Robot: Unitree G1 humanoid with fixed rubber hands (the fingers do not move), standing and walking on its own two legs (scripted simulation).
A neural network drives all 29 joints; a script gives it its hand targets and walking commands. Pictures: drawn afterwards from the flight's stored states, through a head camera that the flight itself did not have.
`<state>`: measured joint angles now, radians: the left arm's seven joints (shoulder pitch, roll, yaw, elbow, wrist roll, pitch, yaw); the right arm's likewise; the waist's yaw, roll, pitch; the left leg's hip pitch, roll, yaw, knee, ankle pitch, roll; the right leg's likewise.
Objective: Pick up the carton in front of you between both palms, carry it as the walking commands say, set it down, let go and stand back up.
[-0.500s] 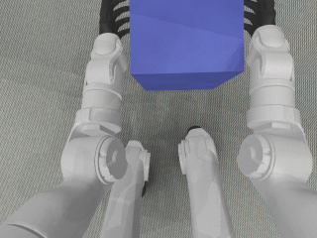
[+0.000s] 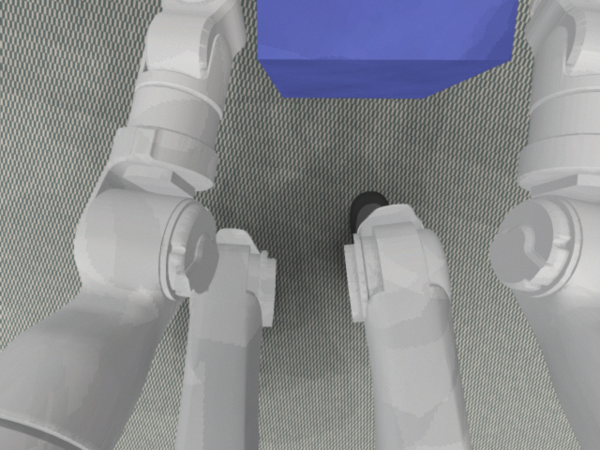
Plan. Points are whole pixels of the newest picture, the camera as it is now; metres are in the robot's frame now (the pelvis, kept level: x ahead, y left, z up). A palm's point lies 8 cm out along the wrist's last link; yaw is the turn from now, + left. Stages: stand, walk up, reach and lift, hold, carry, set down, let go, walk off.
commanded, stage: set down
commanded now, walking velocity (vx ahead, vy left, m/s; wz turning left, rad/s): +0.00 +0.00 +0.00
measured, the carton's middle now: out of the picture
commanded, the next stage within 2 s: none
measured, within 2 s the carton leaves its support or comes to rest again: rests again in 0.98 s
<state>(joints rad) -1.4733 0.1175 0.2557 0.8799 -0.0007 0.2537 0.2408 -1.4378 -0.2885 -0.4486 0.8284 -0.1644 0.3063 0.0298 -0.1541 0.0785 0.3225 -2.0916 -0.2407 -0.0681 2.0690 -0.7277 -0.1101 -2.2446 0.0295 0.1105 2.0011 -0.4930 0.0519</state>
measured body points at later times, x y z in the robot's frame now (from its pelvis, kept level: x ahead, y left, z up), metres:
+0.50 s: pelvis -0.02 +0.00 -0.02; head +0.36 -0.06 +0.20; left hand +0.58 -0.01 -0.20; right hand +0.50 -0.31 -0.20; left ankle +0.07 +0.13 -0.38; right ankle +0.12 -0.14 -0.38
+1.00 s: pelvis -0.01 +0.00 -0.03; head +0.37 -0.06 +0.18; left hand +0.58 -0.01 -0.22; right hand +0.51 -0.31 -0.22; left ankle +0.07 +0.12 -0.38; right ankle +0.12 -0.14 -0.38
